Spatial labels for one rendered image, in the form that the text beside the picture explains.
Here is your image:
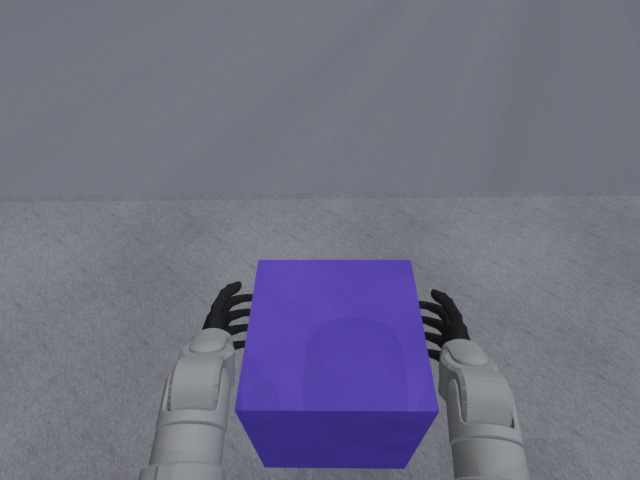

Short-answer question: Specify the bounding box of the robot right hand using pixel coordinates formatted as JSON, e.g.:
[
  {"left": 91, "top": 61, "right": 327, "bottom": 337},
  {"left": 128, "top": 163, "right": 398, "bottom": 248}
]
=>
[{"left": 419, "top": 289, "right": 470, "bottom": 362}]

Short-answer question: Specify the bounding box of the robot right forearm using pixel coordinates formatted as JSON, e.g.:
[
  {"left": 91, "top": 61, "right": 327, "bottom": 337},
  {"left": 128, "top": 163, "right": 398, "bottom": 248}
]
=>
[{"left": 438, "top": 339, "right": 530, "bottom": 480}]

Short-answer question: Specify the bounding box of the robot left forearm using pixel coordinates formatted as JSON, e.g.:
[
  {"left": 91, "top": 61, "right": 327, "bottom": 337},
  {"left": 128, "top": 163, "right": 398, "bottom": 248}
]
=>
[{"left": 138, "top": 328, "right": 235, "bottom": 480}]

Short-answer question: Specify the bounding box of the carton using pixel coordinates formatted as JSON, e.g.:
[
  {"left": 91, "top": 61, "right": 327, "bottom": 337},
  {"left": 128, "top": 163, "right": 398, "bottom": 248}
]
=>
[{"left": 235, "top": 260, "right": 439, "bottom": 469}]

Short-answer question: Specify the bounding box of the robot left hand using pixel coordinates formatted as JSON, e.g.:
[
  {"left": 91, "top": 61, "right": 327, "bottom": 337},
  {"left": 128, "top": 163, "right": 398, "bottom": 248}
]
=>
[{"left": 202, "top": 281, "right": 253, "bottom": 350}]

